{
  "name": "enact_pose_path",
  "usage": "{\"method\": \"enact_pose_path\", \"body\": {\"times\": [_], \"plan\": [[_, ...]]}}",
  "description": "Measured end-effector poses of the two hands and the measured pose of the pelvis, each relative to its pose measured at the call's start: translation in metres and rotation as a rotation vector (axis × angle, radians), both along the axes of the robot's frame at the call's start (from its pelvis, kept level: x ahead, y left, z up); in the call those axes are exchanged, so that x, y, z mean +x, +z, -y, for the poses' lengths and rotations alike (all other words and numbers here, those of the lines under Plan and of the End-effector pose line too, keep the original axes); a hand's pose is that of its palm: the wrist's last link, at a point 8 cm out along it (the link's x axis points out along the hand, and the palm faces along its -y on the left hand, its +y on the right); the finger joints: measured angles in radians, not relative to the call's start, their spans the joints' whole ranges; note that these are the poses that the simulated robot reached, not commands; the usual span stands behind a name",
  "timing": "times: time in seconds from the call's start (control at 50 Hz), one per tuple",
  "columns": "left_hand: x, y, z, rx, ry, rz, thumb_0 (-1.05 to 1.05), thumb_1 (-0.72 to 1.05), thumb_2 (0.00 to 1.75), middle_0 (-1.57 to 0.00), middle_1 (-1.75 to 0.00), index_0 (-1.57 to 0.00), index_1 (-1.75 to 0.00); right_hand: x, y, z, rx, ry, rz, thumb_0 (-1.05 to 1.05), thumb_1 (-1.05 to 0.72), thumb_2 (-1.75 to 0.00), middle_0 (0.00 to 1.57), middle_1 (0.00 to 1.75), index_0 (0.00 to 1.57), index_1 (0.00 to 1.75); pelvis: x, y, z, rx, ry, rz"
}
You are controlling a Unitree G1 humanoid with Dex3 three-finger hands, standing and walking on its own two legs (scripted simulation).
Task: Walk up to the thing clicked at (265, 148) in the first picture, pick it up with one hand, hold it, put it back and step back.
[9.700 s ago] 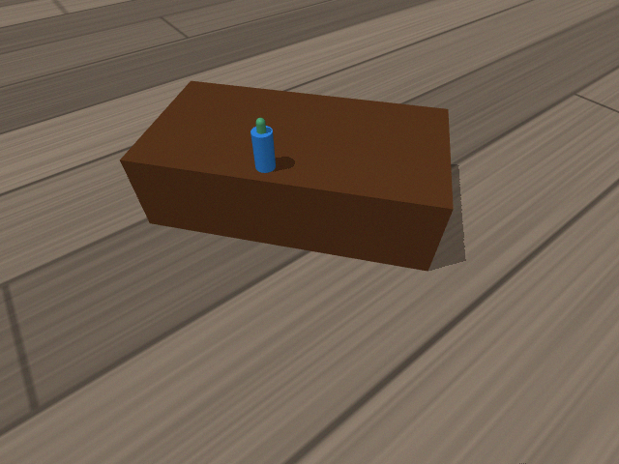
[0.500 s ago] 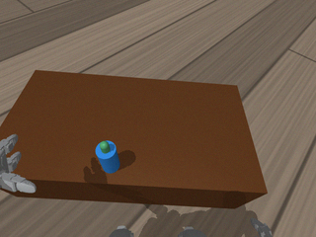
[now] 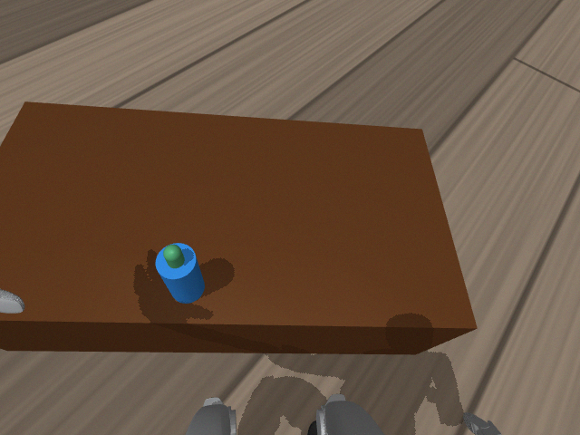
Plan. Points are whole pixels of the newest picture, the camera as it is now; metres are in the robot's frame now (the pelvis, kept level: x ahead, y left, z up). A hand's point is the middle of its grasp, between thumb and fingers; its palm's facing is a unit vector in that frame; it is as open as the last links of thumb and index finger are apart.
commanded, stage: go down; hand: left
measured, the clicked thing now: (180, 270) +0.44 +0.19 -0.25
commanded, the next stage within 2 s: none
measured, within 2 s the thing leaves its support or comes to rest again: neither
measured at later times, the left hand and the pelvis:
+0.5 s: hand out of the picture +0.37 +0.37 +0.01, palm faces +0.15 -0.98 -0.10, open 17.4 cm; pelvis +0.00 +0.01 -0.01, yaw +0 degrees
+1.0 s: hand out of the picture +0.38 +0.39 +0.01, palm faces +0.15 -0.98 -0.08, open 17.3 cm; pelvis +0.00 +0.01 -0.02, yaw +0 degrees
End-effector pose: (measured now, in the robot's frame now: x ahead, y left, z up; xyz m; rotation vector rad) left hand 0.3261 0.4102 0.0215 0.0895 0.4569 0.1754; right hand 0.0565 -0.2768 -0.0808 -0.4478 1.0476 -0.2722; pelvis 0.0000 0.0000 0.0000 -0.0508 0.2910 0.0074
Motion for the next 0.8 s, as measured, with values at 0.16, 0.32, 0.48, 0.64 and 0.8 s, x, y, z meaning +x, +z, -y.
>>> {"method": "enact_pose_path", "body": {"times": [0.16, 0.32, 0.48, 0.64, 0.8], "plan": [[0.006, 0.002, -0.005, -0.009, -0.002, 0.014, -0.01, -0.51, 0.04, -0.08, -0.01, -0.06, -0.03, 0.008, 0.001, -0.003, -0.004, 0.000, 0.004, 0.00, -0.90, -0.90, 0.21, 0.30, 0.21, 0.30, 0.006, 0.000, -0.003, -0.004, -0.001, -0.011], [0.006, 0.001, -0.009, -0.013, -0.003, 0.025, -0.01, -0.55, 0.04, -0.08, -0.02, -0.06, -0.04, 0.019, 0.000, -0.007, -0.001, 0.022, 0.015, 0.00, -0.90, -0.90, 0.21, 0.30, 0.21, 0.30, 0.007, -0.001, -0.005, -0.007, 0.004, -0.014], [0.011, 0.001, -0.014, -0.015, -0.004, 0.056, -0.02, -0.53, 0.05, -0.08, -0.02, -0.06, -0.04, 0.024, -0.002, -0.010, -0.005, 0.043, 0.016, 0.00, -0.90, -0.90, 0.21, 0.30, 0.21, 0.30, 0.005, -0.005, -0.006, -0.011, 0.007, -0.026], [0.017, 0.000, -0.017, -0.015, -0.009, 0.071, -0.02, -0.52, 0.05, -0.08, -0.02, -0.05, -0.05, 0.017, -0.006, -0.010, -0.009, 0.045, -0.010, 0.00, -0.90, -0.90, 0.21, 0.30, 0.21, 0.30, 0.002, -0.009, -0.007, -0.015, 0.006, -0.040], [0.023, -0.002, -0.021, -0.019, -0.007, 0.091, -0.02, -0.51, 0.05, -0.08, -0.02, -0.05, -0.04, 0.007, -0.010, -0.010, -0.012, 0.035, -0.045, 0.00, -0.90, -0.90, 0.21, 0.30, 0.21, 0.30, 0.002, -0.012, -0.007, -0.019, 0.005, -0.056]]}}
